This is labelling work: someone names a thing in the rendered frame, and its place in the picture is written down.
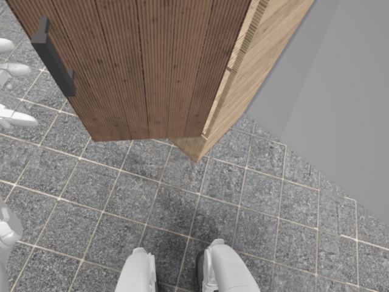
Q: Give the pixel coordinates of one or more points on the robot left upper arm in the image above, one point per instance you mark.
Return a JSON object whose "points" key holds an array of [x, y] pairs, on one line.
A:
{"points": [[10, 232]]}

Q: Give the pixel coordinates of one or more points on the robot thigh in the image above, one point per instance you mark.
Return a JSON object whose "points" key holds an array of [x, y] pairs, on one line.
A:
{"points": [[138, 273], [229, 270]]}

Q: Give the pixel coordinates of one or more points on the robot right thigh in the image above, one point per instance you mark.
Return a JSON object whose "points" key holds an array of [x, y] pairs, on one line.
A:
{"points": [[229, 270]]}

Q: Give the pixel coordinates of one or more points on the robot left hand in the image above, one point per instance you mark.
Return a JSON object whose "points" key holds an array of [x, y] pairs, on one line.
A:
{"points": [[8, 116]]}

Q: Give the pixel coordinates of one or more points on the handle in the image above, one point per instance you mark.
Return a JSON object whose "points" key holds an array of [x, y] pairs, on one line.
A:
{"points": [[47, 53]]}

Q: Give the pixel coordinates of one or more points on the cupboard door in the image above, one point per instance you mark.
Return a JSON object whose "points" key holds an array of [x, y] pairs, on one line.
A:
{"points": [[144, 69]]}

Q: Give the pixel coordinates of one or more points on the robot left thigh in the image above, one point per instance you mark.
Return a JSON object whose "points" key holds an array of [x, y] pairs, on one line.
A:
{"points": [[138, 273]]}

